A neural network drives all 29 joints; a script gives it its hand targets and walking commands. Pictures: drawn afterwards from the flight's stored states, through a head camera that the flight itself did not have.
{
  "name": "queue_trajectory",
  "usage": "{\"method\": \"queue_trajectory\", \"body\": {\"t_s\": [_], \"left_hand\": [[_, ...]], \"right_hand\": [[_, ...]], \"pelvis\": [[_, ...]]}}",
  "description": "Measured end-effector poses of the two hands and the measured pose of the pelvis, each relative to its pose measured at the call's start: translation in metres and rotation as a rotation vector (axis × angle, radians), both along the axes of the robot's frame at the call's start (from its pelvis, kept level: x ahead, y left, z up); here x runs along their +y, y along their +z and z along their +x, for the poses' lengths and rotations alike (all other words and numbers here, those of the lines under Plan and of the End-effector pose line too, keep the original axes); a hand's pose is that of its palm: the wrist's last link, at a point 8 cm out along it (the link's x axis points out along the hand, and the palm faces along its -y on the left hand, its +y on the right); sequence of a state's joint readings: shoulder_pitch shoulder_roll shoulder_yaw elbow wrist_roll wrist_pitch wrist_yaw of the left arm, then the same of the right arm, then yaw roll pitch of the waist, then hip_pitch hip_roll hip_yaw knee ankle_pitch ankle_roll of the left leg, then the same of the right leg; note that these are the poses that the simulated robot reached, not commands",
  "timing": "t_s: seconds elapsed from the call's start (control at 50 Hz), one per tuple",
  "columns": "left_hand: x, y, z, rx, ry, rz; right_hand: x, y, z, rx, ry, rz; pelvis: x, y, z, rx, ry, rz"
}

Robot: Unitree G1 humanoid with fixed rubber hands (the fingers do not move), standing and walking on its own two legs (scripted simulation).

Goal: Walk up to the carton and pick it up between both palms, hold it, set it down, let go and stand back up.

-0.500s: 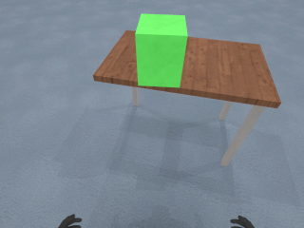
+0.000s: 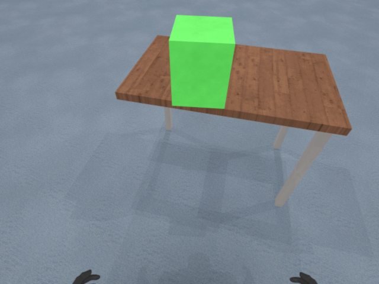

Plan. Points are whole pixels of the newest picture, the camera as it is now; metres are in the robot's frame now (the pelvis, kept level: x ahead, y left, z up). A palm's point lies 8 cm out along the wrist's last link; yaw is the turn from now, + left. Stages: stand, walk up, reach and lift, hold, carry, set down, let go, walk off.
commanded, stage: stand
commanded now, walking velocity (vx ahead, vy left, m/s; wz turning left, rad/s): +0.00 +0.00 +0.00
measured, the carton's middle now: (200, 62) +0.85 -0.03 +0.04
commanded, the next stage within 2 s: walk up in 0.12 s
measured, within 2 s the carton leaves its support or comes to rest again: neither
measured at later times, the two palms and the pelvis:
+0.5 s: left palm out of the picture +0.09 +0.27 -0.10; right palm out of the picture +0.13 -0.25 -0.09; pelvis +0.03 +0.01 +0.00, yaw -1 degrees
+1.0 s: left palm (108, 199) +0.36 +0.23 -0.09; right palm out of the picture +0.15 -0.27 -0.13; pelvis +0.21 +0.00 -0.02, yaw -3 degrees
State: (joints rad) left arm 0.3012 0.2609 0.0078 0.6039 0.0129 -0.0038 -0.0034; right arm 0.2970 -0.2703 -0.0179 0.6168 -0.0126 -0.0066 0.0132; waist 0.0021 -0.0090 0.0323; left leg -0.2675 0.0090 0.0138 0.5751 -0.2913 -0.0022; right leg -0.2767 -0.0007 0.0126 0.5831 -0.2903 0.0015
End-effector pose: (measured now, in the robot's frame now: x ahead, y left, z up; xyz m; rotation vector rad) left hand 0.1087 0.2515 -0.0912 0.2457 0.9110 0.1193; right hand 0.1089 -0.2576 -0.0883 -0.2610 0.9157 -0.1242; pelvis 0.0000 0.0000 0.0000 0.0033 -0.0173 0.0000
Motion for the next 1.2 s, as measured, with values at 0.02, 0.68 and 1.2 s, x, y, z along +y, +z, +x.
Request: {"method": "queue_trajectory", "body": {"t_s": [0.02,0.68,1.2], "left_hand": [[0.000,0.000,0.001,0.000,-0.001,0.000],[0.056,-0.012,0.020,0.202,-0.007,0.037],[-0.002,0.015,0.222,0.131,0.019,0.107]], "right_hand": [[0.000,0.000,0.001,-0.001,-0.001,0.000],[0.020,0.003,0.003,0.091,-0.086,-0.066],[-0.030,-0.019,0.220,0.134,-0.040,0.021]], "pelvis": [[0.000,0.000,0.001,0.001,-0.002,0.000],[0.036,0.005,0.079,-0.019,-0.045,-0.023],[-0.014,0.007,0.278,-0.054,-0.064,0.036]]}}
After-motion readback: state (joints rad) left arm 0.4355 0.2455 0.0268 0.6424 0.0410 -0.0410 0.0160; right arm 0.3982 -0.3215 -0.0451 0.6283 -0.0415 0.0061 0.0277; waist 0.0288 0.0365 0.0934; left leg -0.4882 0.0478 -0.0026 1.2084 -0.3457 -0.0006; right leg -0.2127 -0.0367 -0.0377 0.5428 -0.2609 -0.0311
